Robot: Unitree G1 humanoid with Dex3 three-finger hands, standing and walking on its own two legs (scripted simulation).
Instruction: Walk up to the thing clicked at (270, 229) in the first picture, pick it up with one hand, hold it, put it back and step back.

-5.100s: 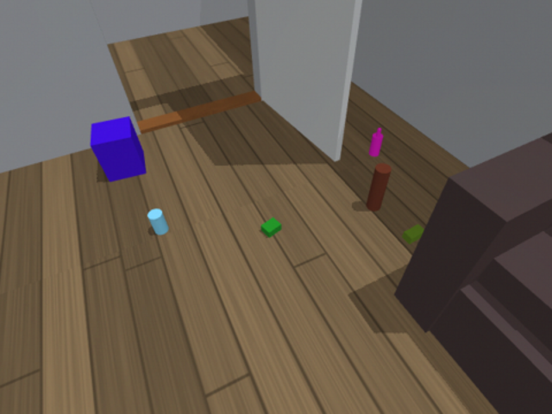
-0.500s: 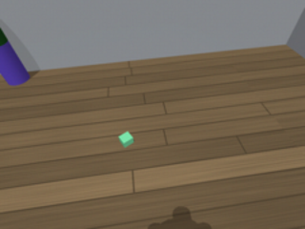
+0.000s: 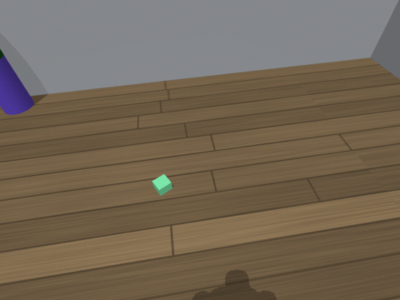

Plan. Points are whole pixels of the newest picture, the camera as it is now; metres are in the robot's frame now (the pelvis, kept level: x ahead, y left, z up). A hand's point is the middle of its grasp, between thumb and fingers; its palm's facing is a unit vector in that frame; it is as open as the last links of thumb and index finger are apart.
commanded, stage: stand
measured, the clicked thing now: out of the picture -0.16 -0.99 -0.76
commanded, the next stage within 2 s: walk up in 1.52 s
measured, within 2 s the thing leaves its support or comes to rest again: neither
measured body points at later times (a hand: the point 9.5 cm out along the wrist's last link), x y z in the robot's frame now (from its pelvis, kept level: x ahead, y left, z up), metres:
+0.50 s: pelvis +0.01 +0.00 +0.00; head +0.02 +0.00 +0.45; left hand +0.08 +0.31 -0.13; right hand +0.09 -0.30 -0.14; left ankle +0.02 +0.15 -0.75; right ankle -0.01 -0.11 -0.75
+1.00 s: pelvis +0.00 +0.00 +0.00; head +0.01 +0.00 +0.45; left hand +0.08 +0.31 -0.13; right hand +0.08 -0.30 -0.13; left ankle +0.02 +0.15 -0.75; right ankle -0.01 -0.11 -0.75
